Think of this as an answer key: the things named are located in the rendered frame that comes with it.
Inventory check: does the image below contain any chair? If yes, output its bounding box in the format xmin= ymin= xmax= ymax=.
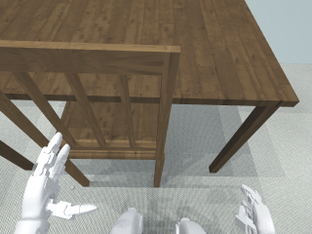
xmin=0 ymin=40 xmax=180 ymax=187

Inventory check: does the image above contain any robot left forearm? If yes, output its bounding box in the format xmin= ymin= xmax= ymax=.
xmin=14 ymin=218 xmax=51 ymax=234

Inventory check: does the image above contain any left robot hand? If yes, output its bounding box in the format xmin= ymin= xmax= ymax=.
xmin=21 ymin=132 xmax=98 ymax=221

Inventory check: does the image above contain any right robot hand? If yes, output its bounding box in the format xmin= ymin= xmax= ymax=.
xmin=235 ymin=184 xmax=276 ymax=234

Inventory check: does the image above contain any left robot thigh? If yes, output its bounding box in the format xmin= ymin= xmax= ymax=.
xmin=109 ymin=211 xmax=143 ymax=234

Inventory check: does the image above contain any robot thigh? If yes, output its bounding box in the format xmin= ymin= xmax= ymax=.
xmin=174 ymin=220 xmax=207 ymax=234
xmin=109 ymin=211 xmax=143 ymax=234

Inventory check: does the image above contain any table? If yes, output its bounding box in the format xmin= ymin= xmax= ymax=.
xmin=0 ymin=0 xmax=299 ymax=174

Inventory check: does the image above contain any right robot thigh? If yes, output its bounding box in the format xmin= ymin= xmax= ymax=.
xmin=174 ymin=220 xmax=207 ymax=234

